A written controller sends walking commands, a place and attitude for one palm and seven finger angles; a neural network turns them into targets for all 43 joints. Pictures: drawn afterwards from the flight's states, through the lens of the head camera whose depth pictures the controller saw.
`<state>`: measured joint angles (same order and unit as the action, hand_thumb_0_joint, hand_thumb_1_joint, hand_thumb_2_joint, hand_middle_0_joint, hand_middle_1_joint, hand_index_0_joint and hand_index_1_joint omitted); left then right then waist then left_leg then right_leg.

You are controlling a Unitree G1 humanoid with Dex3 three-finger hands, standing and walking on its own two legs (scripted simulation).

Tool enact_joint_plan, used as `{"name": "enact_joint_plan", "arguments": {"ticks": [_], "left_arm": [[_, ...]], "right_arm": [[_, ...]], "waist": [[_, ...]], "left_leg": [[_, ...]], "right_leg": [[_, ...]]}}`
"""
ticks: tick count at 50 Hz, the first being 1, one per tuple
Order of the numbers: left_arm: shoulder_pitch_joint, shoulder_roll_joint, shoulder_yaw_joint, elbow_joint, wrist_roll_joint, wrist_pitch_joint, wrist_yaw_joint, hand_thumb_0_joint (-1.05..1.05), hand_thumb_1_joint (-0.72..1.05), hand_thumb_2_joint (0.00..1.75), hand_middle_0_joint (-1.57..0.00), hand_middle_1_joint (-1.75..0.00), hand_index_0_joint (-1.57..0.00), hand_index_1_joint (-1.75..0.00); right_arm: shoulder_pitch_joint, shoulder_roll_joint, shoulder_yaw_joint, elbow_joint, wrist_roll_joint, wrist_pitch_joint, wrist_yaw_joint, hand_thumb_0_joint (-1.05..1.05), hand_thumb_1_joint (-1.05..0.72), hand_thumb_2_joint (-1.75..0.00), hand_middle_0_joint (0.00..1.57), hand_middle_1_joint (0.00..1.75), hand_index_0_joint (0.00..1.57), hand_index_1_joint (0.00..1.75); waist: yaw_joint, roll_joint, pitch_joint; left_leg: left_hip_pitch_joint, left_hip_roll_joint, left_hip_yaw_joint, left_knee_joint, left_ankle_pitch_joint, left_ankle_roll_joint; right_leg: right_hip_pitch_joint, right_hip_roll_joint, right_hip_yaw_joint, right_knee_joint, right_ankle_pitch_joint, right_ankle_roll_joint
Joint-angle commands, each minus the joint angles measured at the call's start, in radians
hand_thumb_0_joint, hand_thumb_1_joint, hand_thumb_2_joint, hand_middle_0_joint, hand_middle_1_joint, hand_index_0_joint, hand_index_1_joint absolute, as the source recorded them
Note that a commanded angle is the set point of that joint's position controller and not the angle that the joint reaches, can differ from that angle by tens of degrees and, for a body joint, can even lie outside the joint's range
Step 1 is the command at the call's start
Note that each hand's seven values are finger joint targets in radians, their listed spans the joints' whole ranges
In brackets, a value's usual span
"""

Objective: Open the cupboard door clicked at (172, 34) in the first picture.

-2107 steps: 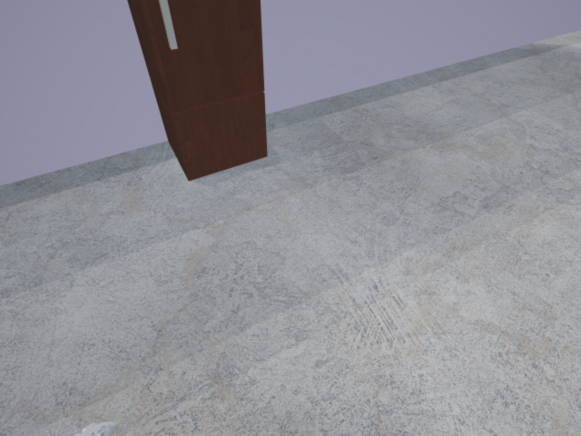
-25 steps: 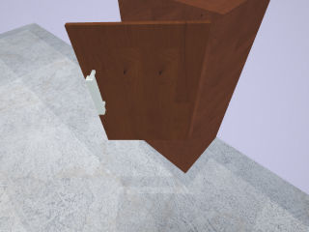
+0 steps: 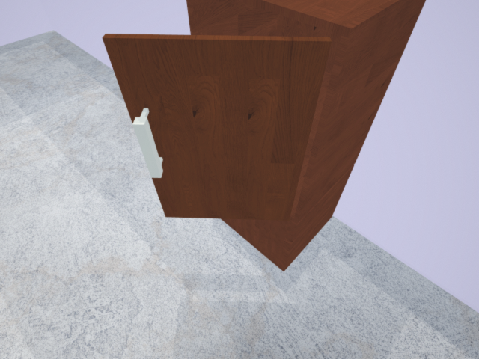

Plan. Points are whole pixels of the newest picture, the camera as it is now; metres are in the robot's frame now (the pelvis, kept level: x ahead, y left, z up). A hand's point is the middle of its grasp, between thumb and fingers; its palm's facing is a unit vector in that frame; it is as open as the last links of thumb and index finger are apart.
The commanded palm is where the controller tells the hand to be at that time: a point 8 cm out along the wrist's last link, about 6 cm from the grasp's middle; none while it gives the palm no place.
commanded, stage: look again from close up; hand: left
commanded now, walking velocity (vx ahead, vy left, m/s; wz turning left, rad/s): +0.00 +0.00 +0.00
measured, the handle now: (151, 144) +0.56 +0.25 +0.01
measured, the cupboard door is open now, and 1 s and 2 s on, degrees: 42 42 42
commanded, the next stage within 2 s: raise the hand with hooked fingers in 0.20 s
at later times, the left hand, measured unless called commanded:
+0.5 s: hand (125, 314) +0.19 +0.20 -0.02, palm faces +0.24 -0.97 -0.05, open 7.6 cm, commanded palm +0.11 +0.25 -0.06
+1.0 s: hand (111, 327) +0.17 +0.22 -0.03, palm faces -0.01 -1.00 -0.06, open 10.3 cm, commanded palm +0.14 +0.28 -0.03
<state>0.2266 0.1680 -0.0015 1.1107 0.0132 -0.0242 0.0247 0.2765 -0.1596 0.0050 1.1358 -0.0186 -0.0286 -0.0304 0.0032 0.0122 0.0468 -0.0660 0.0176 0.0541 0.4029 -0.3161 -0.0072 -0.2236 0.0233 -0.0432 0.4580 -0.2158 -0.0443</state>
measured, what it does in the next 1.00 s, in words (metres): lowers itself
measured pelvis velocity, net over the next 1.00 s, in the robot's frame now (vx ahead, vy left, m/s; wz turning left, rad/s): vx -0.05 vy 0.02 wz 0.06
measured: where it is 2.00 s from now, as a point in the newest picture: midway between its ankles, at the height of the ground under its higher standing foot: outside the picture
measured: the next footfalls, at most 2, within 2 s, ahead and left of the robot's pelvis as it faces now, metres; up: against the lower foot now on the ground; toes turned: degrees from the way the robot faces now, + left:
none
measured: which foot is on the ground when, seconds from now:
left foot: down 0.00-1.00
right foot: down 0.00-1.00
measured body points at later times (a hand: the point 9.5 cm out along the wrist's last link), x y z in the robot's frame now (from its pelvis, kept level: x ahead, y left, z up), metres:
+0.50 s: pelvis -0.02 +0.01 -0.02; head +0.00 +0.00 +0.43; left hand +0.17 +0.25 -0.02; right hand +0.11 -0.24 -0.12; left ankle -0.06 +0.12 -0.74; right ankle +0.02 -0.09 -0.74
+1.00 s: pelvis -0.05 +0.02 -0.08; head +0.02 +0.03 +0.36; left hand +0.17 +0.28 -0.03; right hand +0.15 -0.18 -0.17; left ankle -0.06 +0.12 -0.74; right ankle +0.02 -0.09 -0.74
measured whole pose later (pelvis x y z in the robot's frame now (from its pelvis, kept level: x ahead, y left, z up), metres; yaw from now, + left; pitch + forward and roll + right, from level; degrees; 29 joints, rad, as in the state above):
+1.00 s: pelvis -0.05 +0.02 -0.08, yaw +4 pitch +14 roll -2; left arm 0.29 0.26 0.18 0.02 -0.27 -0.35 -0.35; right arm 0.23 -0.20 0.06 0.53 0.02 -0.21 -0.04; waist 0.02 0.03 -0.11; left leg -0.81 0.00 -0.02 1.15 -0.58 0.02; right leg -0.88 -0.03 -0.12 1.06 -0.42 -0.03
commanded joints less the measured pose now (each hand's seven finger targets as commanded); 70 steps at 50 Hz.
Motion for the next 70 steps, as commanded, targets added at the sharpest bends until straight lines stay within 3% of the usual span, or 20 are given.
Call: {"name": "enact_joint_plan", "arguments": {"ticks": [1,14,15,16,17,18,19,20,22,23,24,27,28,31,33,37,42,49,56,70], "left_arm": [[0.041,0.124,0.024,-0.039,-0.005,-0.011,0.009,0.0,0.9,0.9,-0.2,-0.3,-0.2,-0.3],[0.031,0.12,0.023,-0.041,-0.004,-0.005,0.007,0.0,0.9,0.9,-0.2,-0.3,-0.2,-0.3],[0.178,0.12,0.024,0.016,-0.002,-0.021,0.049,0.0,0.9,0.9,-0.2,-0.3,-0.2,-0.3],[-0.618,0.372,0.177,-1.503,-0.205,-0.246,0.036,0.0,0.88,0.89,-0.2,-0.32,-0.2,-0.32],[-0.148,0.294,0.172,-1.243,-0.119,-0.196,0.078,0.0,0.85,0.88,-0.2,-0.33,-0.2,-0.33],[0.123,0.069,0.064,-1.06,-0.166,-0.076,0.094,0.0,0.83,0.87,-0.21,-0.34,-0.21,-0.34],[0.06,0.016,0.044,-1.018,-0.182,-0.089,0.075,0.0,0.81,0.86,-0.21,-0.36,-0.21,-0.36],[-0.022,0.052,0.081,-1.042,-0.199,-0.152,0.049,0.0,0.78,0.85,-0.21,-0.37,-0.21,-0.37],[0.144,0.048,0.152,-0.915,-0.217,-0.293,-0.029,0.0,0.74,0.83,-0.21,-0.4,-0.21,-0.4],[0.263,0.035,0.169,-0.872,-0.224,-0.365,-0.082,0.0,0.71,0.82,-0.21,-0.42,-0.21,-0.42],[0.291,0.005,0.151,-0.881,-0.235,-0.445,-0.138,0.0,0.69,0.81,-0.22,-0.43,-0.22,-0.43],[0.308,0.034,0.167,-0.878,-0.261,-0.679,-0.326,0.0,0.62,0.78,-0.22,-0.48,-0.22,-0.48],[0.32,0.087,0.216,-0.84,-0.265,-0.697,-0.375,0.0,0.6,0.77,-0.22,-0.5,-0.22,-0.5],[0.206,0.125,0.231,-1.006,-0.318,-0.595,-0.428,0.0,0.53,0.74,-0.23,-0.54,-0.23,-0.54],[0.072,0.169,0.258,-1.152,-0.342,-0.54,-0.398,0.0,0.48,0.72,-0.23,-0.57,-0.23,-0.57],[0.031,0.158,0.224,-1.428,-0.291,-0.538,-0.305,0.0,0.39,0.68,-0.24,-0.63,-0.24,-0.63],[-0.009,0.162,0.181,-1.365,-0.265,-0.503,-0.325,0.0,0.27,0.63,-0.25,-0.7,-0.25,-0.7],[0.064,0.239,0.311,-1.26,-0.332,-0.331,-0.369,0.0,0.11,0.56,-0.26,-0.81,-0.26,-0.81],[0.017,0.249,0.341,-1.231,-0.341,-0.384,-0.339,0.0,-0.06,0.49,-0.27,-0.92,-0.27,-0.92],[-0.156,0.346,0.398,-1.169,-0.354,-0.371,-0.394,0.0,-0.38,0.35,-0.29,-1.12,-0.29,-1.12]], "right_arm": [[0.081,-0.101,-0.016,-0.018,0.005,-0.01,-0.009,0.0,-0.9,-0.9,0.2,0.3,0.2,0.3],[0.073,-0.104,-0.015,-0.015,0.004,-0.01,-0.01,0.0,-0.9,-0.9,0.2,0.3,0.2,0.3],[-0.045,-0.12,-0.023,-0.084,0.017,-0.016,0.001,0.0,-0.9,-0.9,0.2,0.3,0.2,0.3],[-0.036,-0.28,-0.042,-0.453,0.067,-0.174,-0.043,0.0,-0.9,-0.9,0.2,0.3,0.2,0.3],[-0.115,-0.2,-0.032,-0.415,0.044,-0.251,-0.077,0.0,-0.9,-0.9,0.2,0.3,0.2,0.3],[-0.107,-0.155,-0.036,-0.417,0.063,-0.27,-0.069,0.0,-0.9,-0.9,0.2,0.3,0.2,0.3],[-0.083,-0.185,-0.032,-0.393,0.062,-0.277,-0.062,0.0,-0.9,-0.9,0.2,0.3,0.2,0.3],[-0.099,-0.214,-0.051,-0.453,0.052,-0.295,-0.052,0.0,-0.9,-0.9,0.2,0.3,0.2,0.3],[-0.085,-0.221,-0.075,-0.502,0.026,-0.314,-0.031,0.0,-0.9,-0.9,0.2,0.3,0.2,0.3],[-0.102,-0.214,-0.078,-0.546,0.026,-0.323,-0.011,0.0,-0.9,-0.9,0.2,0.3,0.2,0.3],[-0.108,-0.205,-0.077,-0.58,0.019,-0.327,0.007,0.0,-0.9,-0.9,0.2,0.3,0.2,0.3],[-0.148,-0.219,-0.097,-0.661,0.017,-0.326,0.048,0.0,-0.9,-0.9,0.2,0.3,0.2,0.3],[-0.139,-0.23,-0.106,-0.686,0.025,-0.316,0.055,0.0,-0.9,-0.9,0.2,0.3,0.2,0.3],[-0.173,-0.24,-0.095,-0.802,0.053,-0.281,0.036,0.0,-0.9,-0.9,0.2,0.3,0.2,0.3],[-0.158,-0.236,-0.089,-0.833,0.056,-0.264,0.017,0.0,-0.9,-0.9,0.2,0.3,0.2,0.3],[-0.078,-0.21,-0.078,-0.824,0.039,-0.244,0.001,0.0,-0.9,-0.9,0.2,0.3,0.2,0.3],[-0.072,-0.221,-0.052,-0.771,0.038,-0.249,-0.018,0.0,-0.9,-0.9,0.2,0.3,0.2,0.3],[-0.095,-0.213,-0.036,-0.789,0.055,-0.245,-0.034,0.0,-0.9,-0.9,0.2,0.3,0.2,0.3],[-0.062,-0.219,-0.038,-0.765,0.047,-0.266,-0.033,0.0,-0.9,-0.9,0.2,0.3,0.2,0.3],[-0.017,-0.252,-0.034,-0.744,0.055,-0.264,-0.046,0.0,-0.9,-0.9,0.2,0.3,0.2,0.3]], "waist": [[-0.004,-0.003,0.0],[0.0,0.005,0.029],[0.053,-0.012,-0.028],[-0.063,0.152,-0.517],[0.022,0.255,-0.462],[-0.002,0.193,-0.258],[-0.044,-0.006,-0.084],[-0.061,-0.111,0.008],[-0.021,-0.22,-0.057],[0.028,-0.136,-0.087],[0.041,-0.154,-0.151],[0.042,-0.151,-0.194],[0.056,-0.103,-0.212],[0.057,-0.069,-0.298],[0.034,-0.058,-0.322],[-0.006,0.082,-0.424],[-0.056,0.069,-0.357],[0.013,0.008,-0.418],[0.005,-0.018,-0.37],[-0.004,0.082,-0.354]], "left_leg": [[-0.096,0.089,-0.074,-0.078,0.18,0.032],[-0.11,0.094,-0.08,-0.093,0.174,0.036],[-0.149,0.11,-0.008,0.126,0.232,0.009],[0.016,-0.035,-0.058,-0.007,0.342,0.024],[-0.008,-0.022,-0.025,-0.003,0.431,0.025],[-0.111,-0.002,-0.065,-0.005,0.382,-0.02],[-0.191,0.002,-0.074,0.018,0.291,-0.003],[-0.261,-0.003,-0.095,0.06,0.198,0.019],[-0.384,-0.02,-0.077,0.17,0.077,0.019],[-0.425,-0.035,-0.057,0.218,0.065,0.007],[-0.483,-0.046,-0.048,0.272,0.059,-0.002],[-0.67,-0.063,-0.027,0.453,0.004,-0.012],[-0.695,-0.068,-0.022,0.493,0.014,-0.008],[-0.769,-0.08,-0.005,0.525,-0.052,0.012],[-0.785,-0.07,-0.028,0.554,-0.088,0.021],[-0.655,-0.033,-0.068,0.567,0.099,0.024],[-0.695,-0.019,-0.105,0.576,0.022,0.022],[-0.708,-0.034,-0.101,0.492,0.025,0.019],[-0.694,-0.031,-0.098,0.454,0.023,0.015],[-0.561,-0.024,-0.102,0.397,0.13,0.001]], "right_leg": [[0.079,-0.134,0.135,-0.057,0.23,-0.019],[0.068,-0.13,0.123,-0.059,0.19,-0.016],[0.102,-0.196,0.145,-0.015,0.639,0.019],[0.243,-0.101,0.137,0.028,0.465,-0.003],[0.209,-0.052,0.098,0.057,0.279,-0.03],[0.09,-0.052,0.037,0.033,0.145,-0.014],[-0.023,-0.046,-0.001,0.015,0.108,0.015],[-0.118,-0.047,-0.016,0.023,0.04,0.029],[-0.223,-0.047,-0.034,0.097,-0.112,0.037],[-0.229,-0.054,-0.025,0.159,-0.115,0.024],[-0.244,-0.051,-0.028,0.231,-0.104,0.02],[-0.341,-0.055,0.02,0.384,-0.091,0.007],[-0.345,-0.063,0.054,0.416,-0.074,-0.004],[-0.365,-0.065,0.089,0.422,-0.184,0.011],[-0.394,-0.059,0.118,0.414,-0.281,0.016],[-0.399,-0.032,0.038,0.498,-0.004,0.011],[-0.484,-0.023,0.003,0.492,-0.098,0.018],[-0.326,-0.027,-0.005,0.432,-0.118,0.022],[-0.333,-0.03,-0.013,0.407,-0.137,0.023],[-0.289,-0.022,-0.025,0.376,-0.018,0.015]]}}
